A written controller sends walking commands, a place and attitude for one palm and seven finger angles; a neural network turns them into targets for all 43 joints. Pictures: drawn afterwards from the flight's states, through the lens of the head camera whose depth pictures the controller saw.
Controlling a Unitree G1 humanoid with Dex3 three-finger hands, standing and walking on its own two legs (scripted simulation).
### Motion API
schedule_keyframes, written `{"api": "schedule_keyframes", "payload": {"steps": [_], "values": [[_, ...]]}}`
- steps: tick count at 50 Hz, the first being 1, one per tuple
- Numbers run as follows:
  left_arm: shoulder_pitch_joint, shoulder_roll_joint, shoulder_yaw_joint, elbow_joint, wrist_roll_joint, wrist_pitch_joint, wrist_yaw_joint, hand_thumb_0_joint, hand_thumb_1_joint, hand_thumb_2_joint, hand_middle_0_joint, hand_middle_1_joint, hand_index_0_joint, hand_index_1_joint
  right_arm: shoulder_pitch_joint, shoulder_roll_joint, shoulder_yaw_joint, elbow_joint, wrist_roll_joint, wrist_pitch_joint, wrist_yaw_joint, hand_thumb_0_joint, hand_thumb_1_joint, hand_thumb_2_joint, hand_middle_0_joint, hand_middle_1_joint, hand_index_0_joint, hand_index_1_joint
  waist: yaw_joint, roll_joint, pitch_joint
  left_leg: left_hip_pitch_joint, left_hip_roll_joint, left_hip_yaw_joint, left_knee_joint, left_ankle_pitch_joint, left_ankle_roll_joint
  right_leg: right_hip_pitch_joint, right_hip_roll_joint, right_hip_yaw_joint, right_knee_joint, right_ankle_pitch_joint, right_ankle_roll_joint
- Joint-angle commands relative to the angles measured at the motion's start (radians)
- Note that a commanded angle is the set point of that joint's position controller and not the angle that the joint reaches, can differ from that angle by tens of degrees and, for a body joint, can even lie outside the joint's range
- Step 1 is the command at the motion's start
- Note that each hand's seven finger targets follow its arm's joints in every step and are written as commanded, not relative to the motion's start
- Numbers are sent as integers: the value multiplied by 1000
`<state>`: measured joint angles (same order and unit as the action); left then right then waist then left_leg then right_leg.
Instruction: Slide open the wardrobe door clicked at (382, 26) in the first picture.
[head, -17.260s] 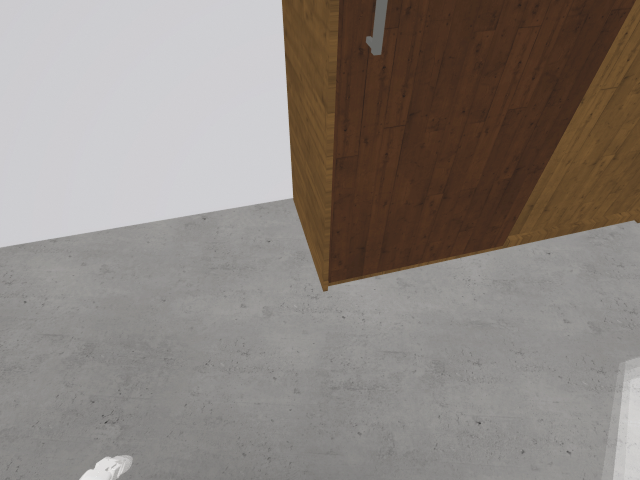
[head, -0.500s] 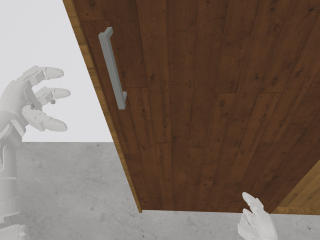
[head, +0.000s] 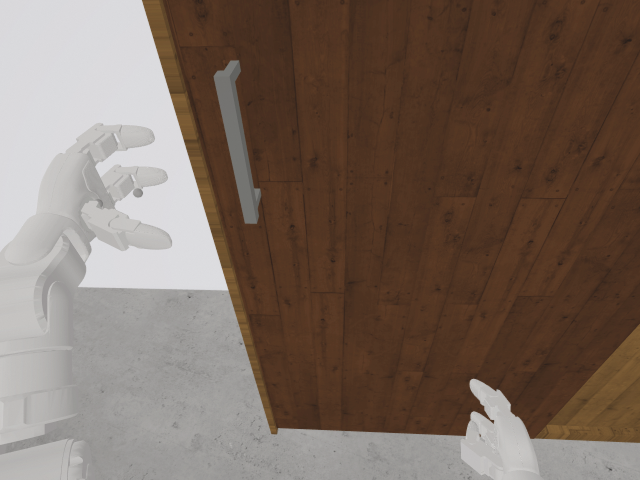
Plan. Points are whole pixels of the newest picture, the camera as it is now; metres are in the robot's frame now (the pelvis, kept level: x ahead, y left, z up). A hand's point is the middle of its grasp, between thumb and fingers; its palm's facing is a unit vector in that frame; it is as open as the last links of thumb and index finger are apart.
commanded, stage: move the hooked fingers beside the handle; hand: left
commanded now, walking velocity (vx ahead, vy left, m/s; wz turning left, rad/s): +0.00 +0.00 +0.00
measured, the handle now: (243, 148) +0.43 +0.14 +0.24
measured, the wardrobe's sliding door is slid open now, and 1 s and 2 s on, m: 0.00 0.00 0.00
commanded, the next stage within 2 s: none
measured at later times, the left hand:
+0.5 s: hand (164, 178) +0.36 +0.21 +0.24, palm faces +0.11 -0.99 -0.04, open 14.0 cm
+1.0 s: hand (161, 183) +0.36 +0.22 +0.23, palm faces +0.11 -0.99 -0.05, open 14.0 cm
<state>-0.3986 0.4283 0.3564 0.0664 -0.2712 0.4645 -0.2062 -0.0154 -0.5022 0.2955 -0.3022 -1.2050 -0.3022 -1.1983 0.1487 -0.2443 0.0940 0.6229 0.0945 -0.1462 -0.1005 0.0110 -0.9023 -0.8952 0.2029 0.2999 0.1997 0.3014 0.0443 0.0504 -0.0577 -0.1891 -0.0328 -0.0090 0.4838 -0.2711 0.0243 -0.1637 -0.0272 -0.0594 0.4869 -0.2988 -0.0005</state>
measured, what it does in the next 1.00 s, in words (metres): stands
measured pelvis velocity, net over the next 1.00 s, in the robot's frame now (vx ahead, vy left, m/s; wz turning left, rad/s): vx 0.00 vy -0.01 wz -0.01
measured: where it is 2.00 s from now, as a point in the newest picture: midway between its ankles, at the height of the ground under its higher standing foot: outside the picture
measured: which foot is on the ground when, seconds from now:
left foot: down 0.00-1.00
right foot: down 0.00-1.00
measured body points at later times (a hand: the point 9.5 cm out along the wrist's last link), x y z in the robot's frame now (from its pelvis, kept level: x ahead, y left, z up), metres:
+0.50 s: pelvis +0.00 -0.01 +0.00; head -0.03 -0.04 +0.45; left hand +0.34 +0.26 +0.25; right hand +0.18 -0.25 -0.08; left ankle -0.01 +0.10 -0.74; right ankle -0.02 -0.12 -0.74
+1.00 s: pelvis +0.00 -0.01 +0.00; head -0.03 -0.04 +0.45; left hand +0.35 +0.27 +0.24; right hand +0.19 -0.25 -0.08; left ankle -0.01 +0.10 -0.74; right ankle -0.02 -0.12 -0.74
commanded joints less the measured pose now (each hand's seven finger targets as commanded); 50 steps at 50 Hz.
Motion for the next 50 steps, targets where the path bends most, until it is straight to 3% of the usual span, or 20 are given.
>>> {"api": "schedule_keyframes", "payload": {"steps": [1, 2, 6, 11, 12, 16, 17, 21, 22, 25, 26, 29, 32, 36, 37, 38, 42, 45, 47, 50], "values": [[-503, 187, -5, -196, 13, -75, 17, 0, -500, 300, -300, -1200, -300, -1200, -146, -115, -49, -159, 6, -51, -11, 0, -900, -900, 200, 300, 200, 300, -32, 54, -179, 157, 34, -60, -46, 265, -7, -55, 3, -2, -55, 262, -30], [-516, 189, -12, -213, 11, -94, 11, 0, -500, 300, -300, -1200, -300, -1200, -142, -119, -54, -154, 5, -53, -13, 0, -900, -900, 200, 300, 200, 300, -38, 18, -195, 174, 42, -60, -43, 276, -2, -43, 5, -1, -63, 274, -30], [-545, 179, -6, -197, -3, -128, -4, 0, -500, 300, -300, -1200, -300, -1200, -141, -114, -51, -152, -1, -59, -21, 0, -900, -900, 200, 300, 200, 300, -30, 24, -255, 206, 32, -65, -40, 297, -2, -22, 4, 1, -50, 305, -32], [-448, 224, 57, -40, 1, -81, 24, 0, -500, 300, -300, -1200, -300, -1200, -130, -125, -52, -138, 3, -34, -12, 0, -900, -900, 200, 300, 200, 300, -9, -48, -185, 110, 29, -48, -56, 258, -1, -8, 0, 1, -63, 299, -26], [-405, 271, 98, 4, 7, -72, 35, 0, -500, 300, -300, -1200, -300, -1200, -121, -132, -59, -133, 4, -26, -9, 0, -900, -900, 200, 300, 200, 300, 2, -68, -167, 88, 34, -43, -57, 246, 0, -3, 0, 5, -73, 284, -24], [-453, 261, 85, -105, 20, -92, 49, 0, -500, 300, -300, -1200, -300, -1200, -132, -122, -60, -167, 3, -20, 0, 0, -900, -900, 200, 300, 200, 300, -2, -17, -233, 117, 30, -28, -46, 308, 5, 31, -4, 11, -53, 357, -25], [-442, 279, 95, -134, 21, -112, 49, 0, -500, 300, -300, -1200, -300, -1200, -130, -124, -63, -172, 2, -20, 1, 0, -900, -900, 200, 300, 200, 300, -1, -38, -255, 130, 35, -29, -41, 326, 7, 45, -2, 11, -53, 372, -24], [-558, 251, 58, -167, 8, -174, 19, 0, -500, 300, -300, -1200, -300, -1200, -122, -121, -62, -163, 3, -33, -8, 0, -900, -900, 200, 300, 200, 300, -30, 10, -273, 171, 32, -25, -37, 311, 13, 27, 1, 16, -54, 367, -23], [-524, 254, 67, -153, 4, -179, 15, 0, -500, 300, -300, -1200, -300, -1200, -119, -122, -64, -160, 3, -36, -9, 0, -900, -900, 200, 300, 200, 300, -26, -23, -252, 165, 36, -28, -35, 306, 16, 25, 1, 18, -64, 366, -22], [-496, 264, 76, -80, 7, -154, 3, 0, -500, 300, -300, -1200, -300, -1200, -113, -127, -63, -151, 8, -35, -16, 0, -900, -900, 200, 300, 200, 300, -24, 9, -212, 138, 28, -21, -42, 276, 15, 9, -1, 19, -68, 352, -22], [-485, 237, 51, -35, 6, -136, -2, 0, -500, 300, -300, -1200, -300, -1200, -111, -128, -63, -147, 10, -33, -17, 0, -900, -900, 200, 300, 200, 300, -30, 5, -183, 125, 27, -21, -43, 253, 15, -15, -1, 20, -74, 332, -20], [-457, 243, 49, 32, 4, -101, -9, 0, -500, 300, -300, -1200, -300, -1200, -102, -138, -68, -145, 16, -24, -17, 0, -900, -900, 200, 300, 200, 300, -30, -32, -140, 87, 27, -23, -48, 215, 15, -31, -2, 19, -87, 292, -16], [-489, 236, 28, 1, 2, -116, -9, 0, -500, 300, -300, -1200, -300, -1200, -103, -139, -71, -152, 16, -24, -17, 0, -900, -900, 200, 300, 200, 300, -37, -55, -170, 105, 30, -26, -44, 208, 18, -30, -1, 21, -91, 275, -14], [-580, 282, 77, -157, -2, -193, 4, 0, -500, 300, -300, -1200, -300, -1200, -120, -123, -67, -171, 7, -40, -14, 0, -900, -900, 200, 300, 200, 300, -25, -5, -296, 171, 24, -27, -34, 286, 21, 35, -1, 26, -62, 355, -19], [-540, 315, 106, -157, -2, -208, 9, 0, -500, 300, -300, -1200, -300, -1200, -117, -124, -67, -167, 5, -38, -12, 0, -900, -900, 200, 300, 200, 300, -15, -15, -293, 163, 29, -27, -35, 295, 20, 49, -1, 28, -67, 366, -18], [-569, 294, 92, -177, -1, -218, 9, 0, -500, 300, -300, -1200, -300, -1200, -124, -121, -63, -168, 5, -39, -12, 0, -900, -900, 200, 300, 200, 300, -20, 20, -305, 171, 25, -21, -38, 303, 19, 58, -3, 29, -62, 377, -20], [-450, 286, 106, -19, 7, -165, 10, 0, -500, 300, -300, -1200, -300, -1200, -110, -129, -66, -148, 9, -31, -9, 0, -900, -900, 200, 300, 200, 300, -8, -14, -205, 123, 30, -18, -49, 277, 15, 25, 0, 22, -73, 360, -19], [-399, 237, 59, 63, 6, -93, -3, 0, -500, 300, -300, -1200, -300, -1200, -106, -138, -66, -153, 16, -19, -6, 0, -900, -900, 200, 300, 200, 300, -18, -60, -136, 74, 28, -20, -54, 227, 14, -18, 0, 14, -79, 317, -14], [-349, 247, 68, 69, 5, -75, -13, 0, -500, 300, -300, -1200, -300, -1200, -106, -144, -71, -159, 17, -10, -4, 0, -900, -900, 200, 300, 200, 300, -13, -69, -139, 76, 28, -15, -46, 237, 16, -13, -1, 20, -84, 335, -12], [-449, 219, 33, -125, -4, -118, -21, 0, -500, 300, -300, -1200, -300, -1200, -128, -129, -68, -191, 15, -16, -3, 0, -900, -900, 200, 300, 200, 300, -25, -34, -227, 132, 27, -20, -32, 288, 18, 7, -2, 14, -58, 374, -17]]}}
